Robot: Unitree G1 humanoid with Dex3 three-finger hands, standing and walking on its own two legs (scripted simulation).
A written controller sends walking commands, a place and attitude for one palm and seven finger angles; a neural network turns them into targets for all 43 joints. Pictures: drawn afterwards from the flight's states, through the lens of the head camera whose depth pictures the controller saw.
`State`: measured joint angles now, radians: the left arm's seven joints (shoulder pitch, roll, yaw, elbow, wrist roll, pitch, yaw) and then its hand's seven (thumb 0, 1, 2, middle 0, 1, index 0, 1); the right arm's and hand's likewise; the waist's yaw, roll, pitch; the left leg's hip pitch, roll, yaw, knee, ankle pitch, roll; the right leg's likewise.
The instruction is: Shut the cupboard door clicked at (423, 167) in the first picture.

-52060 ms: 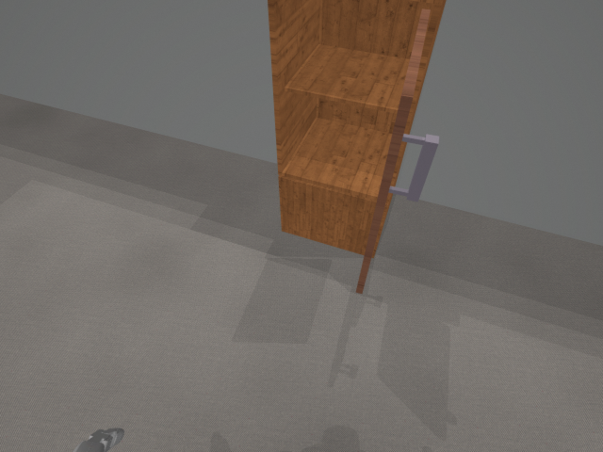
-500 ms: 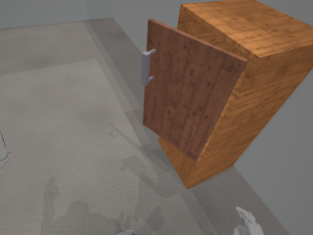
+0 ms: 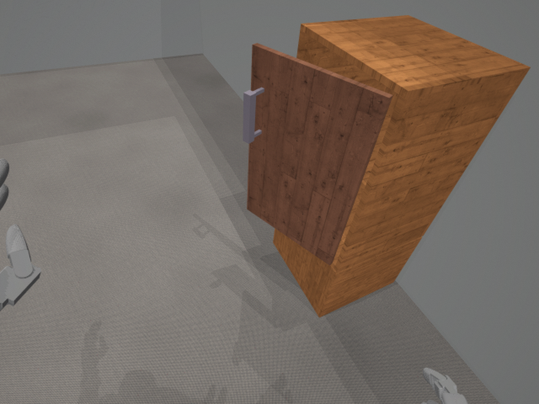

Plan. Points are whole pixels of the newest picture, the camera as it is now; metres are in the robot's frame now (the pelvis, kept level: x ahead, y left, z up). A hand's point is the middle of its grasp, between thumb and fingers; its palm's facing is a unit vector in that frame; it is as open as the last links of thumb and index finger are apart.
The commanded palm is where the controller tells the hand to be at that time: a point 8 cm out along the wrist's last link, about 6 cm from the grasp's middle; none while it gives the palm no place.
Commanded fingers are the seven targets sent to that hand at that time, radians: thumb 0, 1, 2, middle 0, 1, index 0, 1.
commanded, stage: stop stepping back and stand still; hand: left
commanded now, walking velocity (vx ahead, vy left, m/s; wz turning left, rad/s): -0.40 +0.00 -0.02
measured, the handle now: (254, 115) +0.83 +0.10 +0.01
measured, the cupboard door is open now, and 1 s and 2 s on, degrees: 24 24 24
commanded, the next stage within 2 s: let the arm hang, fingers relaxed in 0.78 s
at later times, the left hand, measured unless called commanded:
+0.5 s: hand out of the picture +0.09 +0.30 +0.17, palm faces +0.52 -0.80 -0.30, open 7.4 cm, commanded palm +0.03 +0.33 +0.18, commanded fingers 0.00 0.90 0.90 -0.20 -0.30 -0.20 -0.30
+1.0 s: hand out of the picture +0.09 +0.30 +0.00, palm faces +0.23 -0.88 -0.40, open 7.4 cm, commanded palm none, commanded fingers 0.00 0.90 0.90 -0.20 -0.30 -0.20 -0.30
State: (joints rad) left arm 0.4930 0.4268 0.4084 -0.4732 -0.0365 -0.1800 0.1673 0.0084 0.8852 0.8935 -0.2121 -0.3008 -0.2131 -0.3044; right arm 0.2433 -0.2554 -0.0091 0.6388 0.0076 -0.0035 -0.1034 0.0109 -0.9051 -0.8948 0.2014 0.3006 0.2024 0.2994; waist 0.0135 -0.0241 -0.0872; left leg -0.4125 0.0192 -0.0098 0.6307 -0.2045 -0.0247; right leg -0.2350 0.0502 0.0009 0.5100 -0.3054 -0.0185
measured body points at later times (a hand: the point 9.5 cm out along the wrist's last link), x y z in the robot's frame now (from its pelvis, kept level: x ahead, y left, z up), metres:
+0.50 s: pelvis -0.11 +0.03 -0.01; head -0.16 +0.05 +0.44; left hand +0.05 +0.34 +0.18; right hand +0.00 -0.23 -0.09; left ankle -0.05 +0.13 -0.73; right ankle -0.12 -0.09 -0.73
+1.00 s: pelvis -0.12 +0.05 -0.01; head -0.14 +0.03 +0.44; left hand +0.07 +0.34 +0.03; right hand +0.02 -0.21 -0.12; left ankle -0.07 +0.16 -0.73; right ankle -0.13 -0.05 -0.73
